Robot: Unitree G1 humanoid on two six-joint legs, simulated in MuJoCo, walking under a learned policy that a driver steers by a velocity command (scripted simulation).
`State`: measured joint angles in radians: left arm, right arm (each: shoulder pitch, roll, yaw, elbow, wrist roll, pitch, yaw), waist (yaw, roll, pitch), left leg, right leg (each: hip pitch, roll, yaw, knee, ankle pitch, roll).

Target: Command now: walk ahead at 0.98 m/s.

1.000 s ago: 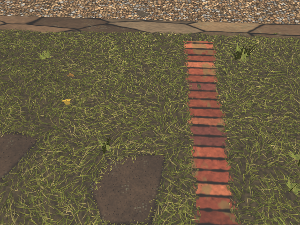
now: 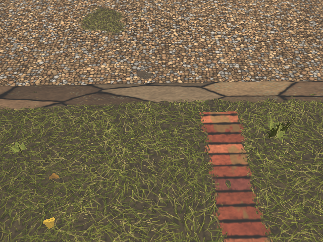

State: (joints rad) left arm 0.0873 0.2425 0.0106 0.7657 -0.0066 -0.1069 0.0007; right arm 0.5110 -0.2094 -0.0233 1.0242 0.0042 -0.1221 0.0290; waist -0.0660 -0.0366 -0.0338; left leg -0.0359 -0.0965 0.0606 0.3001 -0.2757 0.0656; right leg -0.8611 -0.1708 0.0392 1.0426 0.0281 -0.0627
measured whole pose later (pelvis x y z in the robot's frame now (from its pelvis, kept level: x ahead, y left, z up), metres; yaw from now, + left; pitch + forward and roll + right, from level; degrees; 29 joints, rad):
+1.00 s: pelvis +0.92 +0.02 +0.00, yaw -7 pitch -2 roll +3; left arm 0.20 0.28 0.05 0.80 -0.05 -0.05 0.00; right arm 0.43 -0.25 -0.06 0.97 -0.02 -0.13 0.03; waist -0.07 -0.05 0.00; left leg -0.01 -0.08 0.18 0.32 -0.25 0.07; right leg -0.78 -0.14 0.10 1.16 -0.05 -0.09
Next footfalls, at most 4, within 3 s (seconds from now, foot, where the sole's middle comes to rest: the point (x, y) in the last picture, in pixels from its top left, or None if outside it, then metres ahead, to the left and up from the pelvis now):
0.20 right None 0.44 -0.13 -0.78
0.72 left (138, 170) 0.91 0.09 -0.78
1.20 right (172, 113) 1.30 -0.11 -0.78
1.72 left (143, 98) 1.44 0.06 -0.78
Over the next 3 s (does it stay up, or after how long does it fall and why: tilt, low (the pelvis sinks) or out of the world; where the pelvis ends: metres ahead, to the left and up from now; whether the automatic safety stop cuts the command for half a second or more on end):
stays up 1.47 0.04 0.01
